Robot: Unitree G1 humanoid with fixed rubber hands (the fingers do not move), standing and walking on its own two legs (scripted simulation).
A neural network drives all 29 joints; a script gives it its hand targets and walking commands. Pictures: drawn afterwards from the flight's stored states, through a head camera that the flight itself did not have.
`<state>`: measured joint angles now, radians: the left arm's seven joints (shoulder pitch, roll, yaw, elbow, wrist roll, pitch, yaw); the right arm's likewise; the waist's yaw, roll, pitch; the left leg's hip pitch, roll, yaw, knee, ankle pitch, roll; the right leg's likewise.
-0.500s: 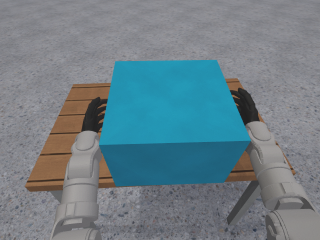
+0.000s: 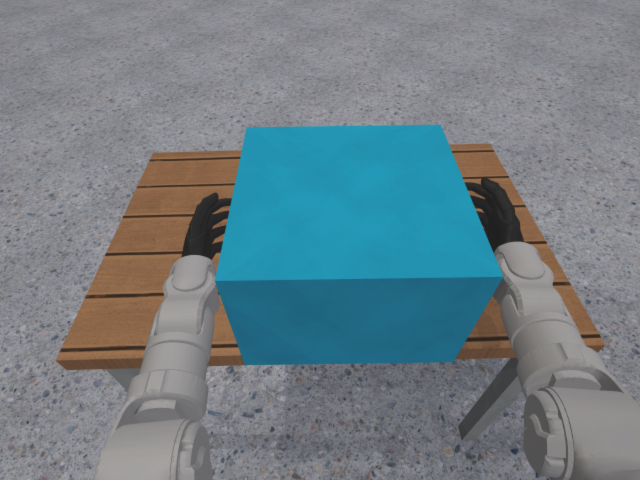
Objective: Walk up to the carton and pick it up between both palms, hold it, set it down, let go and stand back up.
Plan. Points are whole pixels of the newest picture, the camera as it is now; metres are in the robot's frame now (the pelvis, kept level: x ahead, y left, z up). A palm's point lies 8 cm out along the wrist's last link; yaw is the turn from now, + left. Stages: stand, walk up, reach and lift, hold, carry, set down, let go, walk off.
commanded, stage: set down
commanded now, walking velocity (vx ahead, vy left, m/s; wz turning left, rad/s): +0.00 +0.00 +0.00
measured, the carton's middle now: (346, 240) +0.44 -0.02 +0.05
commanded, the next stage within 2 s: none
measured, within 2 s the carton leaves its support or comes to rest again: rests again in 1.62 s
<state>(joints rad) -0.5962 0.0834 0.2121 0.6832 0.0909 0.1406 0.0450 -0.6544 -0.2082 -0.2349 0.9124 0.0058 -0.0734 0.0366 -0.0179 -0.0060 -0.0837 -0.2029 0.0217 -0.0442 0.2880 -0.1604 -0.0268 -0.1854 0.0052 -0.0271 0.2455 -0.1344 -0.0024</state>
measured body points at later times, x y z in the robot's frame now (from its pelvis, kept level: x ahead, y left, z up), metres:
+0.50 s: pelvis +0.00 +0.00 +0.00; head +0.03 +0.00 +0.45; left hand +0.42 +0.16 +0.07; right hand +0.41 -0.23 +0.08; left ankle -0.01 +0.13 -0.75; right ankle -0.01 -0.12 -0.75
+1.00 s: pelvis +0.01 +0.00 -0.01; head +0.07 -0.01 +0.44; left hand +0.44 +0.15 +0.04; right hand +0.43 -0.25 +0.05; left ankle -0.01 +0.13 -0.75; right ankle -0.01 -0.11 -0.75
